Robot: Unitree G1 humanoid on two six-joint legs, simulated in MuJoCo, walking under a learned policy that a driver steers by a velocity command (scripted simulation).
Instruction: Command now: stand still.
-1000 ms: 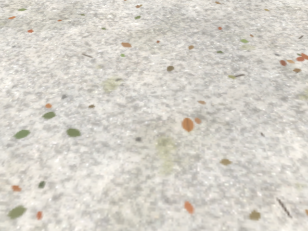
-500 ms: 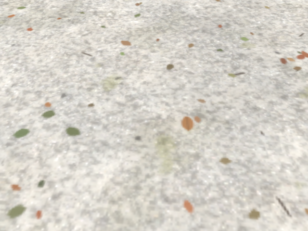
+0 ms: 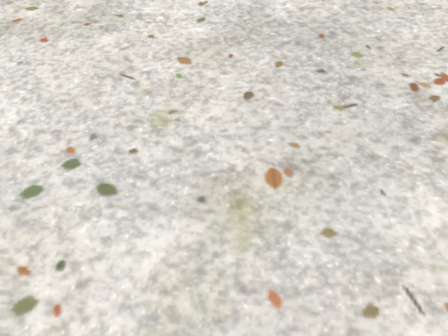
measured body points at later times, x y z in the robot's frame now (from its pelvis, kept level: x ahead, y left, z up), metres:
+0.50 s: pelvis +0.07 +0.04 +0.00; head +0.07 +0.06 +0.45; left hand +0.10 +0.30 -0.15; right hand +0.02 -0.20 -0.14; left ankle +0.02 +0.13 -0.74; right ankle +0.01 -0.10 -0.66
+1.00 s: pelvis +0.33 -0.01 +0.00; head +0.37 -0.02 +0.45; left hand +0.45 +0.25 -0.13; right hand +0.35 -0.27 -0.15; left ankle +0.22 +0.13 -0.63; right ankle +0.40 -0.09 -0.74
